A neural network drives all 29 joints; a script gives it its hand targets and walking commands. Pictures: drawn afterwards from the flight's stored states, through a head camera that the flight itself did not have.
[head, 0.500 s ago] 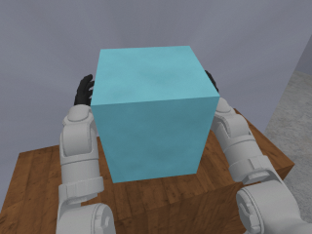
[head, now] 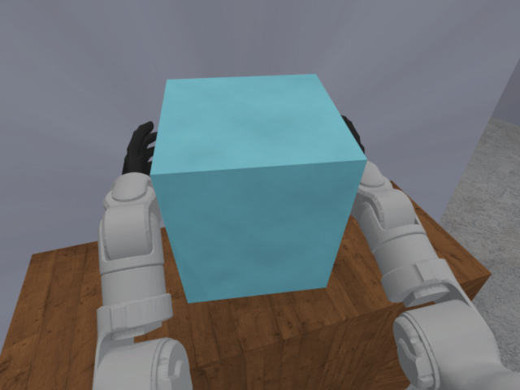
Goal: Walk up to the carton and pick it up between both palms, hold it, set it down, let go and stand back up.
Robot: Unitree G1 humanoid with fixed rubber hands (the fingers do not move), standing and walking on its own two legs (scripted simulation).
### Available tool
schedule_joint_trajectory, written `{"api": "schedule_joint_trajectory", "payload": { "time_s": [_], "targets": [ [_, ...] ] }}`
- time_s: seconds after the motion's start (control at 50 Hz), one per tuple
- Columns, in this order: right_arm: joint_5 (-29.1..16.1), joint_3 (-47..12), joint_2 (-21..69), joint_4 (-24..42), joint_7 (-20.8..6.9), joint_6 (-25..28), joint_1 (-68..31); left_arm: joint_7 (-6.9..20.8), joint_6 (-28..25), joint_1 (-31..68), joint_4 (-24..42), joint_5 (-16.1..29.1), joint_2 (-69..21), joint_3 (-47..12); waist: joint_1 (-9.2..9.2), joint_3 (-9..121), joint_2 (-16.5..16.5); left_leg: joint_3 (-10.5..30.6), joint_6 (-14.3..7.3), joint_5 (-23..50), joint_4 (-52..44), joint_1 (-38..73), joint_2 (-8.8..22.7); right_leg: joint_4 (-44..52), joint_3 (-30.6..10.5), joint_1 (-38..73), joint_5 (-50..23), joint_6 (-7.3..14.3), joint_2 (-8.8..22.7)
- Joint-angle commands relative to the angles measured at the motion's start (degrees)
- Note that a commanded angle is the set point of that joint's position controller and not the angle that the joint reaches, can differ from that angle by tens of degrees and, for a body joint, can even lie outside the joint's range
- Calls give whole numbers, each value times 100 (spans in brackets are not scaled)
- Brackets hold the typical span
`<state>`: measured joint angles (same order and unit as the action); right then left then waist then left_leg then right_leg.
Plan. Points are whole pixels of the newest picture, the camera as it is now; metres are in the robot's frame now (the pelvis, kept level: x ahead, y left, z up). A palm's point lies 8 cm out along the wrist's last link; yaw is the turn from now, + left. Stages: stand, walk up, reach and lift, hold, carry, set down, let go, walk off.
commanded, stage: hold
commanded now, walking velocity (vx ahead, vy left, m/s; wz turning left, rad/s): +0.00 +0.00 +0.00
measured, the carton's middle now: (251, 189) +0.35 +0.00 +0.19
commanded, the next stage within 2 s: none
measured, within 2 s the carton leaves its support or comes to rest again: neither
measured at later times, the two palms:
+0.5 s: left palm (139, 177) +0.36 +0.15 +0.22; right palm (350, 165) +0.37 -0.15 +0.21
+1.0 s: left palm (137, 178) +0.36 +0.16 +0.22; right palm (349, 164) +0.37 -0.15 +0.22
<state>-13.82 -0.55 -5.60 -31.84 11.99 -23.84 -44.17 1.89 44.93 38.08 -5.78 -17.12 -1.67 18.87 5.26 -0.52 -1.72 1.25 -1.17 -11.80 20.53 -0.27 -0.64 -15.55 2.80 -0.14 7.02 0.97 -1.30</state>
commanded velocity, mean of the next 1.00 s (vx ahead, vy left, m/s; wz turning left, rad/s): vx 0.00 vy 0.00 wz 0.00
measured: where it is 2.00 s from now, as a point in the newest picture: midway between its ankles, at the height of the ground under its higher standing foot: outside the picture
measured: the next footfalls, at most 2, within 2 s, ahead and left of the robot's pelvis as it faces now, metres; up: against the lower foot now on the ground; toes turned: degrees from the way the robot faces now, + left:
none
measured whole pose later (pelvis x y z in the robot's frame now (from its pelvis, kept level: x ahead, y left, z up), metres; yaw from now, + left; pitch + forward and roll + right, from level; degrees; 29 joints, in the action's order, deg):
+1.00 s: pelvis +0.00 +0.00 +0.00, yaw +0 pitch -8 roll -1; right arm -13.5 0.1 -5.3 -32.7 11.9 -23.9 -44.7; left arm 1.8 44.4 38.6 -7.1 -16.9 -1.4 19.0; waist 4.9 -0.2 -1.6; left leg 1.2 -1.2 -11.6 20.6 -0.7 -0.7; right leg -15.8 2.6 -0.6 6.9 1.0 -1.3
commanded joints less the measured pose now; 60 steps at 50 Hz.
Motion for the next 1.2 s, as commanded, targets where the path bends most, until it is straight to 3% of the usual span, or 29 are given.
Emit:
{"api": "schedule_joint_trajectory", "payload": {
  "time_s": [0.0,0.08,0.16,0.34,0.54,0.64,0.78,0.88,0.98,1.08,1.18],
  "targets": [
    [-568,-1795,3653,1846,-528,202,-4106,839,-338,3740,458,856,-2865,-2817,37,2124,210,-149,215,1480,-324,-37,-166,13,37,955,-1021,-331,-175],
    [-634,-1877,3649,2104,-517,243,-4234,821,-331,3742,531,911,-2983,-2938,21,2244,347,-143,268,1701,-239,52,-169,-17,59,954,-1131,-293,-211],
    [-591,-1821,3744,1969,-573,245,-4194,763,-414,3955,651,990,-3004,-3010,26,2348,353,-128,257,1459,-299,-5,-152,-15,50,823,-866,-286,-199],
    [-443,-1630,3615,1609,-627,224,-4235,745,-375,3904,240,905,-2973,-2867,8,2063,324,-135,237,1170,-388,-45,-108,50,77,701,-490,-257,-210],
    [-533,-1726,3726,1670,-584,243,-4270,771,-425,3979,305,926,-2939,-2810,11,2191,241,-146,212,1378,-316,-56,-153,23,40,849,-795,-296,-201],
    [-638,-1888,3737,1969,-510,254,-4237,785,-417,3873,493,964,-2951,-2911,53,2426,276,-125,243,1741,-179,88,-196,-54,25,1032,-1357,-343,-195],
    [-530,-1724,3669,1782,-563,226,-4293,799,-361,3883,331,870,-2921,-2815,-23,2107,299,-166,215,1218,-379,-127,-154,39,59,845,-641,-278,-200],
    [-594,-1806,3739,1933,-563,272,-4364,737,-422,3986,482,1003,-3018,-2998,30,2370,336,-126,251,1587,-234,51,-156,-17,25,841,-974,-282,-212],
    [-512,-1676,3639,1642,-579,218,-4166,774,-372,3817,262,880,-2975,-2842,31,2078,293,-134,228,1264,-378,-73,-129,42,39,820,-666,-260,-196],
    [-588,-1787,3723,1859,-570,238,-4276,759,-415,3974,482,983,-3005,-2953,51,2376,320,-113,253,1549,-269,45,-146,-6,38,861,-943,-295,-206],
    [-525,-1743,3760,1760,-581,243,-4390,766,-416,3996,289,936,-2948,-2818,-28,2228,226,-135,163,1220,-364,-129,-143,50,19,769,-651,-299,-178]
  ]
}}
